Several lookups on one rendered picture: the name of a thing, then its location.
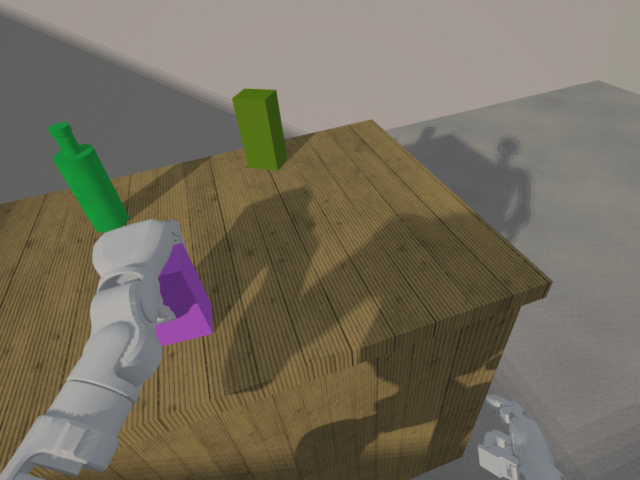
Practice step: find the table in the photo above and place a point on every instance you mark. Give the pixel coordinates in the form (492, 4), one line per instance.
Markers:
(360, 310)

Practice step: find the robot right hand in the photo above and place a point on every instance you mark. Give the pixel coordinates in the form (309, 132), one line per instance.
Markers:
(501, 454)

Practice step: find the robot left hand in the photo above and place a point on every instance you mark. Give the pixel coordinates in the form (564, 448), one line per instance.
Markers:
(146, 244)

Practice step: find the sponge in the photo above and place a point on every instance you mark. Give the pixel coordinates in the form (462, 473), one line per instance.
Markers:
(182, 290)

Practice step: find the robot left forearm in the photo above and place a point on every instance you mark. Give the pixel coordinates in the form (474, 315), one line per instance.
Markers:
(81, 427)

